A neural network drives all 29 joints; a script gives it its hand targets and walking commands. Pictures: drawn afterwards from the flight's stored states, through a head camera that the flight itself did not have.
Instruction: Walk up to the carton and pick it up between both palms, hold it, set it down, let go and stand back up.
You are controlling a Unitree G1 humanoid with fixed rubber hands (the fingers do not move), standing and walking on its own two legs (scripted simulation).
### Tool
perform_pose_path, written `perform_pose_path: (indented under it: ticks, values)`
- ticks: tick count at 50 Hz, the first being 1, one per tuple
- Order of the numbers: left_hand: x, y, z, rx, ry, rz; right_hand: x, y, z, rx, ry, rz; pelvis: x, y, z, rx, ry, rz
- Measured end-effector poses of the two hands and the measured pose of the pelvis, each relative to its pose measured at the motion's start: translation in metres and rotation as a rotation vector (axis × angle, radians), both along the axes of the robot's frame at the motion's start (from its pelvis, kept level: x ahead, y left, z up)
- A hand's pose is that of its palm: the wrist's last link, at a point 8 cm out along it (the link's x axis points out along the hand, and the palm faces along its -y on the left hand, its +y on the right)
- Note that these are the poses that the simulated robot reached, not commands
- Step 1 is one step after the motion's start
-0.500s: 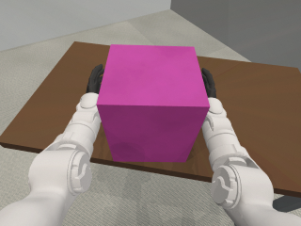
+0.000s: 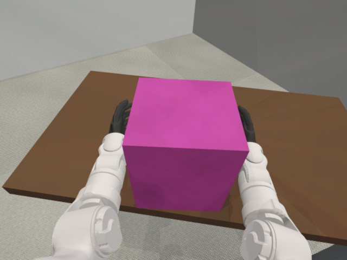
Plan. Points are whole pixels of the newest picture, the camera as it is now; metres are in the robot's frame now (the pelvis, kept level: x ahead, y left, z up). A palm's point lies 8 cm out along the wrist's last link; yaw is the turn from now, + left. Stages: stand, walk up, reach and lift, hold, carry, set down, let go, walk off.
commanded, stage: reach and lift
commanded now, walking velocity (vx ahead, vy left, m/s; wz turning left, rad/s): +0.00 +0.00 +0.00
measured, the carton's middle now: (181, 147) +0.38 -0.04 +0.07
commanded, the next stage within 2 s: none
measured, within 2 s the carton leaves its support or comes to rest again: leaves its support in 0.98 s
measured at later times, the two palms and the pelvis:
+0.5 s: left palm (118, 132) +0.42 +0.11 +0.09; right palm (245, 139) +0.39 -0.19 +0.09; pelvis +0.00 +0.00 +0.00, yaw +0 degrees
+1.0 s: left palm (114, 136) +0.40 +0.12 +0.10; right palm (244, 139) +0.38 -0.19 +0.10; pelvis -0.01 +0.00 +0.00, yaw +2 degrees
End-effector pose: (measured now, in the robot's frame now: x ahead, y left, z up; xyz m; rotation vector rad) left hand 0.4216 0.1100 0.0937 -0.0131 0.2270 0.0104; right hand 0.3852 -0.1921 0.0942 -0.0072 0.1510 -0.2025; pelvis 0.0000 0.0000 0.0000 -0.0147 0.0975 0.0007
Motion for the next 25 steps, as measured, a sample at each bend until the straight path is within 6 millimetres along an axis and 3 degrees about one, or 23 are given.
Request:
perform_pose_path:
  ticks: [25]
  values:
    - [-0.0024, 0.0001, 0.0011, 0.023, 0.011, 0.005, 0.0002, 0.0001, -0.0009, 0.01, -0.008, 0.006, -0.0034, 0.0024, 0.0007, -0.005, -0.006, -0.004]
